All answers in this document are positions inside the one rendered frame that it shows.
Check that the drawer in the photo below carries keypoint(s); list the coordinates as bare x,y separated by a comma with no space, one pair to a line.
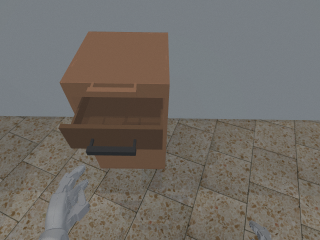
116,122

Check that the cabinet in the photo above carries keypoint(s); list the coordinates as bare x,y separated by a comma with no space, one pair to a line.
123,60

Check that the robot right hand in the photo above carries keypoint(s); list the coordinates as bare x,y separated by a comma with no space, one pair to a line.
261,232

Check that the handle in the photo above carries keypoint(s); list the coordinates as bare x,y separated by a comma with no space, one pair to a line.
111,92
111,150

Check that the robot left forearm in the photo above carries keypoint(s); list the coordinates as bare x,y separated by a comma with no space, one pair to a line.
54,234

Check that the robot left hand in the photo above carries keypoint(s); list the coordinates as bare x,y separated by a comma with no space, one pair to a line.
60,213

